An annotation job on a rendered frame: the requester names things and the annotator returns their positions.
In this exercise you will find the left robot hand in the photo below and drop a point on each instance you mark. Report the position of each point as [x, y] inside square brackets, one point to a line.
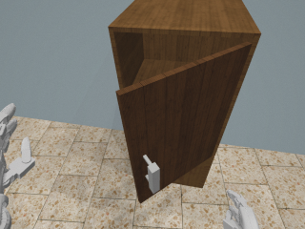
[19, 167]

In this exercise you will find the right robot hand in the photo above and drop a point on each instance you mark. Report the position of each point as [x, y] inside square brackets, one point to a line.
[244, 217]

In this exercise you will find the handle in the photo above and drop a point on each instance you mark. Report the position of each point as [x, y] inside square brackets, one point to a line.
[153, 176]

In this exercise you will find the robot left forearm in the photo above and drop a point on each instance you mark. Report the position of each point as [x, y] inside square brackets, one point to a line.
[5, 218]

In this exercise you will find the cupboard door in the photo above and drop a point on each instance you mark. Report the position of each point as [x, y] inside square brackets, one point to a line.
[175, 118]

